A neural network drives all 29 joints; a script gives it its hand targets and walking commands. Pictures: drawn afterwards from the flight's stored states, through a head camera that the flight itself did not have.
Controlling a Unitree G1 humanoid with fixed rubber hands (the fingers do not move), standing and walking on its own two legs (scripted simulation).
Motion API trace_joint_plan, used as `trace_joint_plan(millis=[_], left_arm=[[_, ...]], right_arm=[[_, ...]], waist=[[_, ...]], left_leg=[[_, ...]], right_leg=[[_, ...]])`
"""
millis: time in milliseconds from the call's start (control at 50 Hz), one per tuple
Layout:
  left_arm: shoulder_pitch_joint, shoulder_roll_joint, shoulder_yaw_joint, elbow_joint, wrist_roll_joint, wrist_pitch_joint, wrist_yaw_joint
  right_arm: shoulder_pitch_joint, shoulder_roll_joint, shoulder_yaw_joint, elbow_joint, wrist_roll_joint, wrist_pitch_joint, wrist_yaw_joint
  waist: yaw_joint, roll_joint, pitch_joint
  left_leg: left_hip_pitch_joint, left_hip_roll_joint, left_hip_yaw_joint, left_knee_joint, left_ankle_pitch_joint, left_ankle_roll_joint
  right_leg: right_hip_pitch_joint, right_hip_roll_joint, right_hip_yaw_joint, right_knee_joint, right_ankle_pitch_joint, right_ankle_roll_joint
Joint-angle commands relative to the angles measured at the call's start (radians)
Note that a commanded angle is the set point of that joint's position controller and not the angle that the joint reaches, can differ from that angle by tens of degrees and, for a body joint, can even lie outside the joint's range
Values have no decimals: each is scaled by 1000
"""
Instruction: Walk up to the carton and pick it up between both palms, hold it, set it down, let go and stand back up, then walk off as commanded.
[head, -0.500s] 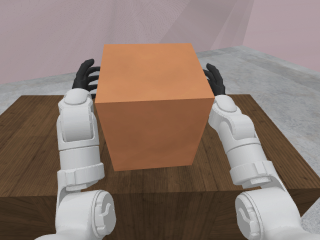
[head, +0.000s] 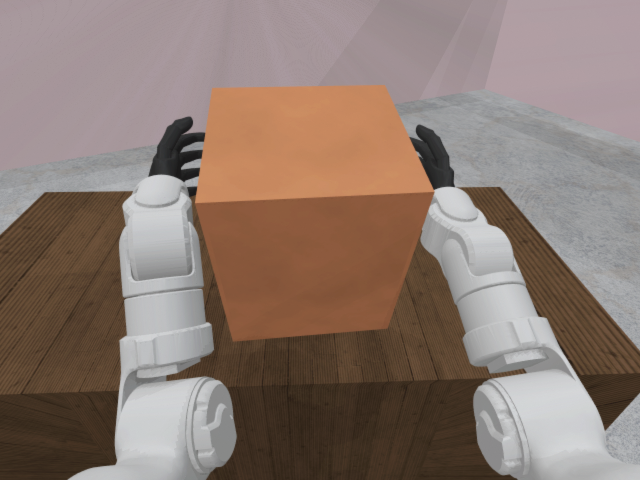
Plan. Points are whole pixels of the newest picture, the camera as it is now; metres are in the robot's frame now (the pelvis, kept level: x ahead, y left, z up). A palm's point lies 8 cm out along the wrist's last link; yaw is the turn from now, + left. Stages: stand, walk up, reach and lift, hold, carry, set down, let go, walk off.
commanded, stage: hold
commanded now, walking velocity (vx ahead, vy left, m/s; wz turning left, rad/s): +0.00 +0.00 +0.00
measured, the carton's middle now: (306, 217) +0.39 +0.01 +0.20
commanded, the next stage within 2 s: none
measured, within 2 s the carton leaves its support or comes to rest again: neither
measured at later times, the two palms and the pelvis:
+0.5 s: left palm (168, 188) +0.35 +0.16 +0.27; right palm (433, 194) +0.36 -0.14 +0.24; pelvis +0.00 +0.00 +0.00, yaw +0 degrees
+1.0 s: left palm (172, 189) +0.36 +0.16 +0.26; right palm (434, 195) +0.36 -0.14 +0.24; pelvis +0.00 +0.00 +0.00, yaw +0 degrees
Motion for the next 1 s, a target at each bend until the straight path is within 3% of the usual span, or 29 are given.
trace_joint_plan(millis=[0,80,100,120,240,260,300,320,360,400,420,440,460,480,500,520,540,560,600,640,680,740,760,780,800,860,900,960,980], left_arm=[[-473,-437,-357,-36,-177,-33,-137],[-483,-455,-344,-25,-165,-30,-141],[-479,-471,-392,-42,-190,-31,-134],[-472,-466,-373,-38,-186,-34,-133],[-434,-426,-305,21,-144,-30,-137],[-474,-454,-358,-52,-178,-37,-139],[-447,-447,-344,-13,-175,-26,-149],[-459,-473,-386,-39,-176,-33,-140],[-466,-443,-362,-35,-183,-35,-143],[-486,-439,-371,-80,-176,-49,-139],[-506,-455,-392,-83,-196,-44,-138],[-465,-429,-340,4,-169,-29,-145],[-480,-438,-378,-48,-182,-42,-147],[-479,-448,-356,-29,-182,-42,-143],[-478,-468,-387,-42,-203,-41,-139],[-440,-451,-350,-33,-160,-35,-139],[-456,-438,-339,-10,-157,-28,-138],[-449,-423,-314,11,-153,-24,-149],[-479,-463,-377,-70,-194,-44,-149],[-476,-414,-336,-22,-161,-35,-149],[-504,-459,-374,-25,-165,-30,-146],[-474,-467,-381,-71,-197,-34,-138],[-436,-454,-378,-68,-179,-29,-132],[-451,-446,-367,-45,-170,-28,-133],[-456,-420,-347,-42,-183,-27,-141],[-469,-444,-372,-48,-163,-32,-136],[-482,-435,-359,-17,-175,-33,-137],[-469,-464,-371,-44,-180,-32,-136],[-496,-507,-425,-106,-225,-43,-129]], right_arm=[[-712,464,315,-259,106,-47,92],[-689,454,284,-230,93,-53,104],[-684,429,273,-214,89,-55,102],[-687,446,308,-237,105,-49,100],[-717,482,334,-261,103,-56,94],[-711,495,329,-283,108,-56,91],[-708,486,312,-285,89,-55,86],[-672,449,286,-233,79,-49,91],[-737,479,332,-305,110,-63,80],[-683,487,335,-256,101,-51,84],[-694,471,313,-270,106,-59,87],[-701,455,300,-265,79,-57,90],[-636,447,270,-220,53,-51,91],[-716,489,297,-278,77,-61,92],[-706,463,300,-274,85,-56,94],[-684,460,310,-247,88,-47,95],[-703,444,304,-232,99,-41,99],[-710,452,303,-246,89,-43,93],[-690,506,322,-295,93,-58,88],[-714,485,331,-256,101,-44,87],[-679,444,259,-188,79,-34,97],[-755,478,344,-342,122,-64,90],[-711,479,360,-318,126,-52,87],[-657,429,314,-220,106,-36,91],[-678,472,334,-275,95,-43,94],[-684,445,310,-237,113,-47,91],[-709,466,313,-243,101,-51,95],[-709,466,315,-270,103,-57,97],[-725,484,336,-327,114,-62,92]], waist=[[-9,32,-302],[0,77,-257],[-35,109,-285],[-14,53,-292],[37,9,-270],[14,26,-307],[-11,14,-262],[-22,92,-257],[-7,26,-311],[0,40,-306],[-18,76,-322],[6,35,-249],[-32,56,-240],[-10,37,-284],[-23,50,-279],[6,28,-268],[6,72,-228],[5,14,-234],[-5,17,-336],[13,28,-278],[-33,98,-242],[5,42,-378],[12,51,-333],[-10,72,-265],[2,16,-278],[-7,75,-288],[0,41,-277],[6,55,-274],[-32,46,-371]], left_leg=[[-39,-26,31,-30,160,-8],[-69,-25,39,-60,108,-16],[-66,-8,27,-65,90,-28],[-57,-16,29,-48,125,-17],[-26,-32,43,-49,126,16],[-25,-22,29,-41,170,0],[-38,-33,40,-48,119,7],[-62,-23,35,-67,102,-25],[-41,-33,32,-28,167,1],[-38,-31,29,-40,140,-5],[-41,-17,24,-43,122,-11],[-55,-29,38,-56,76,0],[-63,-20,46,-69,46,-15],[-61,-23,37,-57,72,10],[-62,-9,20,-51,97,-8],[-58,-19,28,-51,115,0],[-88,-13,21,-67,61,-3],[-65,-31,40,-59,74,7],[-29,-32,40,-31,163,-3],[-60,-41,32,-40,107,12],[-73,-15,26,-65,47,-13],[-25,-27,31,-26,193,-5],[-14,-31,25,-8,208,-5],[-40,-16,14,-36,152,-17],[-56,-32,35,-43,106,3],[-29,-27,33,-38,140,-15],[-52,-32,36,-43,101,0],[-51,-19,30,-51,127,-5],[-17,-17,27,-30,189,-21]], right_leg=[[144,19,7,-17,134,70],[125,21,10,-9,91,54],[132,25,9,-5,87,52],[150,34,7,-7,107,55],[121,11,11,-32,94,74],[143,25,6,-15,142,66],[137,19,0,-26,112,72],[130,29,4,-13,90,57],[158,21,15,-20,157,67],[144,20,2,-13,122,65],[129,23,14,-7,109,61],[118,17,4,-28,45,62],[116,17,-11,-13,48,64],[125,15,4,-15,77,69],[128,31,3,-8,103,60],[147,24,7,-5,120,65],[120,26,12,-5,72,62],[116,13,17,-29,74,66],[162,26,5,-3,147,67],[137,13,11,-22,88,72],[91,11,16,-13,44,53],[172,29,10,-3,164,62],[157,30,8,-5,179,64],[124,25,17,-14,125,53],[132,21,2,-19,93,68],[127,27,8,-14,106,55],[117,21,8,-21,75,64],[131,26,2,-17,103,61],[159,40,-3,2,179,58]])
